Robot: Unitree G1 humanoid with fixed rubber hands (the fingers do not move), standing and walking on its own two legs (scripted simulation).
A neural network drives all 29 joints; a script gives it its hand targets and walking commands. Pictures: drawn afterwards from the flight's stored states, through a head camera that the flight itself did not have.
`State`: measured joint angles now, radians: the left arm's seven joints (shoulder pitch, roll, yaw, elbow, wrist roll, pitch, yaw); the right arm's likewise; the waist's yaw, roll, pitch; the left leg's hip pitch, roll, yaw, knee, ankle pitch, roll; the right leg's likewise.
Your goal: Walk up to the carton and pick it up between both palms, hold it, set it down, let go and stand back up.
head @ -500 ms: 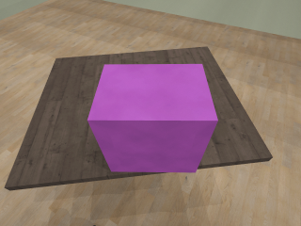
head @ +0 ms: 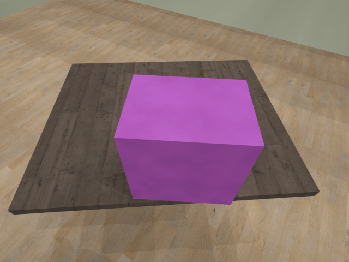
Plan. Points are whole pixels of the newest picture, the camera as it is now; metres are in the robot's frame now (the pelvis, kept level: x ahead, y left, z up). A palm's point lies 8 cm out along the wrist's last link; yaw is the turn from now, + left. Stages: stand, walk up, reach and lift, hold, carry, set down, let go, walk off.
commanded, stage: walk up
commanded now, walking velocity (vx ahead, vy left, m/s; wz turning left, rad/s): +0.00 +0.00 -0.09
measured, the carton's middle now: (185, 143) +0.37 +0.00 +0.06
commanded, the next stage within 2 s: stand in 1.10 s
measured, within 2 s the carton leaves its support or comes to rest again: neither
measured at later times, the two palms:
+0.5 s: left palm out of the picture -0.02 +0.20 -0.15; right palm out of the picture -0.06 -0.20 -0.15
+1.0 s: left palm out of the picture +0.00 +0.21 -0.16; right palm out of the picture -0.07 -0.20 -0.15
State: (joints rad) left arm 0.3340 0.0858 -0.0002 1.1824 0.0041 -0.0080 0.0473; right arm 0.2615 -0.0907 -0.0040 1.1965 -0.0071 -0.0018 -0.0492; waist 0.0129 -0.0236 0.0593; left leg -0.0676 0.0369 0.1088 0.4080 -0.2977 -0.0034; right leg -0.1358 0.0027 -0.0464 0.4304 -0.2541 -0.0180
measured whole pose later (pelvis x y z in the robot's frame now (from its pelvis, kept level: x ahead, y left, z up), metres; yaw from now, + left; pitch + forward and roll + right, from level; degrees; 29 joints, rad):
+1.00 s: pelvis -0.02 +0.00 -0.01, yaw -6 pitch -1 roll +1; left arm 0.28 0.12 0.04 1.10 0.01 0.00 0.05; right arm 0.31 -0.10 -0.03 1.14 -0.01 0.01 -0.06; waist 0.00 -0.02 0.06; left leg -0.14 0.07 0.21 0.50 -0.33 -0.01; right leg -0.27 0.04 0.05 0.55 -0.27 -0.03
